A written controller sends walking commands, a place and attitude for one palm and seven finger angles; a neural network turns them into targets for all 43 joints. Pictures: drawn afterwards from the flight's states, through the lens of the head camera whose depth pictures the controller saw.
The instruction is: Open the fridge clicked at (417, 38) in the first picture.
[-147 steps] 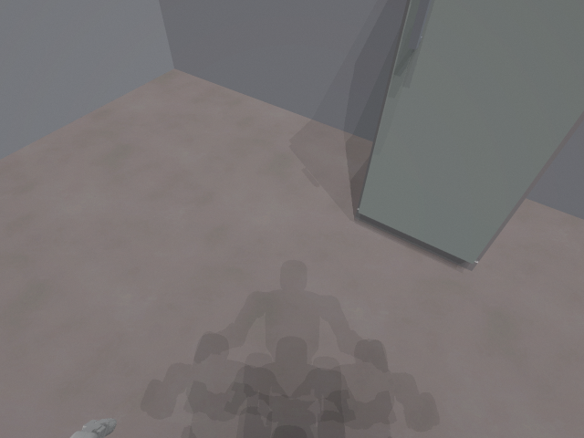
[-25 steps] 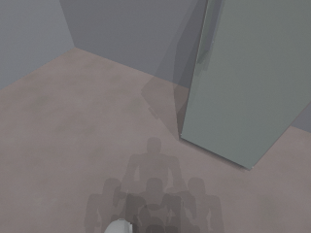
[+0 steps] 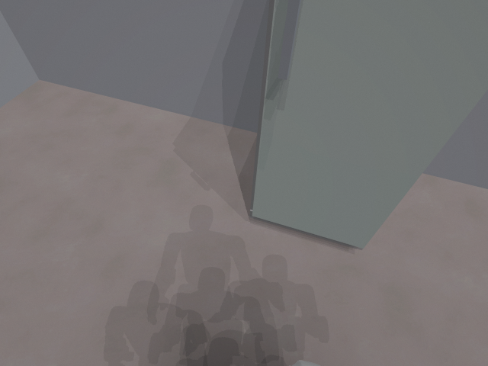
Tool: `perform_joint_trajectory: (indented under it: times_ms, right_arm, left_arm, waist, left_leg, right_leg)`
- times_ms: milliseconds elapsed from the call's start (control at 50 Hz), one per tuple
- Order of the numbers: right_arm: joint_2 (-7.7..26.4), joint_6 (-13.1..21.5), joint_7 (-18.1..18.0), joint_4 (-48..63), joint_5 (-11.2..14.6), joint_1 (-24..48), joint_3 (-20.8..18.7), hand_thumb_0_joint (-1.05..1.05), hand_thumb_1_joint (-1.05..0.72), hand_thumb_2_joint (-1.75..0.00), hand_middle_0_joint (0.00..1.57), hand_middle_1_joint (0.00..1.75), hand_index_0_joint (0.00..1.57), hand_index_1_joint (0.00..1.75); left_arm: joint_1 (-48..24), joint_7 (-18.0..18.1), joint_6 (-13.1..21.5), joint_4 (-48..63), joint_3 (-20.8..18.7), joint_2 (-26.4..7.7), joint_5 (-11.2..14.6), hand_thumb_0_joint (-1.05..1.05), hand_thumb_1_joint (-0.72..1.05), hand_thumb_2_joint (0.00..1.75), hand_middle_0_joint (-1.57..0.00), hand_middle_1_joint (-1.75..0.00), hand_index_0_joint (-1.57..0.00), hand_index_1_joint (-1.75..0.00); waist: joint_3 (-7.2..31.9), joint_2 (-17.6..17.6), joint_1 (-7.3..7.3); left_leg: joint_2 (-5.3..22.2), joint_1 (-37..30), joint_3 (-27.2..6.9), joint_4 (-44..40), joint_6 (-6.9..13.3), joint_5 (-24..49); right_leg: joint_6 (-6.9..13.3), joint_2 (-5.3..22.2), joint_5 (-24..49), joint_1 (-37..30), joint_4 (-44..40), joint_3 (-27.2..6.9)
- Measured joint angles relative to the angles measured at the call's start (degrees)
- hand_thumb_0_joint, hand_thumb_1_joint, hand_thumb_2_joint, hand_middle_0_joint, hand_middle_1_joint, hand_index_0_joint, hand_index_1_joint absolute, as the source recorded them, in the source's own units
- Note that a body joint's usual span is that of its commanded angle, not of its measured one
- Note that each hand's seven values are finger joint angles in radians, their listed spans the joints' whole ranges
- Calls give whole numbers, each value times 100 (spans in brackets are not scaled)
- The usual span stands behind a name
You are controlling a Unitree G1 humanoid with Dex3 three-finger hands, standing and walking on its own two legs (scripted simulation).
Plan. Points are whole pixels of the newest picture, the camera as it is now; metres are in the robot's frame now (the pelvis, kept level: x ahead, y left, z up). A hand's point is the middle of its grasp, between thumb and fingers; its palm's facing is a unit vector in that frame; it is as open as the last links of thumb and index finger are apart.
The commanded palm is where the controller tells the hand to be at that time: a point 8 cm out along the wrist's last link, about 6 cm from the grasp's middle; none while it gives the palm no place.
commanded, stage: turn to face it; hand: left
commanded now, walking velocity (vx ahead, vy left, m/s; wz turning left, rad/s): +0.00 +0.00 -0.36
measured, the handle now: (295, 6) +0.76 -0.04 +0.22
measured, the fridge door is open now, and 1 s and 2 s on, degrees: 0 0 0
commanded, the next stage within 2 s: take the last steps up to it in 0.26 s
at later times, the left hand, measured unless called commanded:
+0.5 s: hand out of the picture +0.11 +0.14 -0.17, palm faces -0.09 -0.98 -0.17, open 7.4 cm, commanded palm none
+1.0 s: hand (217, 304) +0.26 +0.07 -0.18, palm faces -0.21 -0.96 -0.18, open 7.4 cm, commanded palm none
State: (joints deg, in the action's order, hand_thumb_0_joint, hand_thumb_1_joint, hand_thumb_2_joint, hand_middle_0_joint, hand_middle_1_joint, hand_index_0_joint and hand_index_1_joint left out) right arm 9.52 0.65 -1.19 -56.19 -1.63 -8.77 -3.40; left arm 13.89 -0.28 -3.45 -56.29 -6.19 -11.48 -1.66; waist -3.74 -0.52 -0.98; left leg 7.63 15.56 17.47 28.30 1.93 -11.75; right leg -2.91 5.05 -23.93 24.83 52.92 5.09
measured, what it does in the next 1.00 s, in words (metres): walks ahead: right foot, then left foot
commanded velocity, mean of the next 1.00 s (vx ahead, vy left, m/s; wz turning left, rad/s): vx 0.18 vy -0.01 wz -0.13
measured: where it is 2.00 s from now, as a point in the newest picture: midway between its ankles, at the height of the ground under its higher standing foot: outside the picture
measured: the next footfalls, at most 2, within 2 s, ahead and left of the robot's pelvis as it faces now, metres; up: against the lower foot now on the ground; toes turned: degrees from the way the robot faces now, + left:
right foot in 0.12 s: +0.05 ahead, -0.14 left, +0.00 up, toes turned -10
left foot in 0.52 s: +0.06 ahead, +0.09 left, +0.00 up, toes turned -3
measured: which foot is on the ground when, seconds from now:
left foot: down 0.00-0.12, up 0.14-0.50, down 0.52-0.96, up 0.98-1.00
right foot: up 0.00-0.10, down 0.12-0.52, up 0.54-0.92, down 0.94-1.00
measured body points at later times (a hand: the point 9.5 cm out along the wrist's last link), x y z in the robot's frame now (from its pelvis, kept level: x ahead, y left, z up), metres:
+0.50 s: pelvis +0.02 -0.02 +0.00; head +0.04 -0.01 +0.45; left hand +0.12 +0.20 -0.16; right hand +0.02 -0.27 -0.15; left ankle +0.02 +0.10 -0.73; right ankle +0.01 -0.13 -0.74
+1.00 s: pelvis +0.14 -0.08 -0.02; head +0.17 -0.10 +0.43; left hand +0.27 +0.13 -0.16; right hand -0.02 -0.24 -0.17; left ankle +0.03 +0.08 -0.70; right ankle +0.17 -0.18 -0.74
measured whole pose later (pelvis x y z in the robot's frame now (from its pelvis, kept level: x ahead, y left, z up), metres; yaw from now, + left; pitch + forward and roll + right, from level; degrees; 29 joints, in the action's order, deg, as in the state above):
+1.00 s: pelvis +0.14 -0.08 -0.02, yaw -12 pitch +0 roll +0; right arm 6.5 1.3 -0.4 -67.2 -0.8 -26.7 -1.8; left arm 8.2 -1.0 3.3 -59.2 -3.3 -8.6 -1.4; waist -4.9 1.6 2.7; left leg 5.8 8.0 5.5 47.2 -0.8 -29.6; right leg 3.1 2.5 -13.4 21.3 35.7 9.1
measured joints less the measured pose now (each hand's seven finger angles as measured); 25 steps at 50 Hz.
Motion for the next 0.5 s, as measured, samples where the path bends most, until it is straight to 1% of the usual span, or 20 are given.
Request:
perform_joint_trajectory:
  times_ms: [60,100,120,140,160,180,220,260,300,360,460,500]
  right_arm:
    - [122,-64,42,-59,-13,-131,-67,-1,-91,-90,20,30,21,30]
    - [197,-112,70,-88,-7,-265,-105,-1,-91,-90,20,30,21,30]
    - [232,-145,87,-91,9,-353,-115,-1,-91,-90,20,30,21,30]
    - [296,-208,92,-119,24,-393,-131,0,-91,-90,20,30,20,30]
    - [350,-286,85,-147,35,-427,-140,0,-91,-90,20,30,20,30]
    - [388,-355,80,-170,41,-460,-146,0,-91,-90,20,30,20,30]
    - [403,-429,80,-221,33,-496,-136,0,-91,-90,20,29,20,30]
    - [370,-421,85,-230,22,-515,-112,0,-91,-90,20,29,20,30]
    - [317,-376,85,-213,25,-538,-85,0,-91,-90,20,29,20,30]
    - [232,-341,64,-200,39,-549,-43,0,-91,-90,20,29,20,30]
    - [115,-268,40,-202,42,-509,32,0,-91,-90,20,29,20,30]
    - [66,-163,47,-192,32,-559,75,0,-91,-90,20,29,20,30]
  left_arm:
    - [-151,5,42,122,24,-19,-4,0,92,90,-19,-29,-19,-30]
    - [-212,10,111,206,54,-37,-11,0,92,90,-19,-29,-19,-30]
    - [-222,22,170,251,75,-56,-27,0,92,90,-19,-29,-19,-30]
    - [-282,51,219,245,106,-18,-35,0,92,90,-19,-29,-19,-30]
    - [-332,72,245,250,152,24,-28,0,92,90,-19,-29,-19,-30]
    - [-358,91,261,264,189,66,-21,0,92,90,-19,-29,-19,-30]
    - [-366,126,269,283,222,125,-12,0,91,90,-20,-29,-19,-30]
    - [-362,142,257,270,246,153,1,0,91,90,-20,-30,-20,-30]
    - [-368,140,250,232,269,170,8,0,91,90,-20,-30,-20,-30]
    - [-380,121,249,191,298,195,12,0,91,90,-20,-30,-20,-30]
    - [-347,76,254,79,303,224,11,0,91,90,-20,-30,-20,-30]
    - [-261,53,247,7,290,203,30,0,91,90,-20,-30,-20,-30]
  waist:
    - [-1,130,101]
    - [28,202,154]
    - [73,212,160]
    - [68,323,175]
    - [55,408,192]
    - [55,462,199]
    - [83,460,183]
    - [109,399,191]
    - [129,328,220]
    - [147,221,218]
    - [179,89,121]
    - [244,28,98]
  left_leg:
    - [119,20,141,191,-92,-112]
    - [221,102,206,489,-188,-267]
    - [273,203,225,739,-256,-410]
    - [308,375,33,1126,-359,-860]
    - [238,569,-295,1577,-409,-1276]
    - [146,746,-576,2017,-434,-1472]
    - [-25,1020,-939,2743,-480,-1452]
    - [-130,1166,-1153,3110,-530,-1210]
    - [-184,1164,-1275,3085,-580,-1049]
    - [-239,971,-1356,2619,-630,-1076]
    - [-346,412,-1358,1503,-581,-1180]
    - [-390,12,-1273,739,-522,-977]
  right_leg:
    - [51,-37,31,-308,-775,64]
    - [115,-90,439,-649,-1500,114]
    - [212,-103,714,-767,-1823,80]
    - [308,-172,715,-710,-1723,91]
    - [383,-219,641,-688,-1636,104]
    - [434,-252,597,-710,-1649,106]
    - [479,-298,645,-782,-1836,44]
    - [489,-342,789,-861,-2086,-32]
    - [510,-384,909,-929,-2294,-83]
    - [522,-441,1003,-973,-2457,-150]
    - [471,-548,1028,-966,-2498,-244]
    - [418,-588,955,-939,-2389,-275]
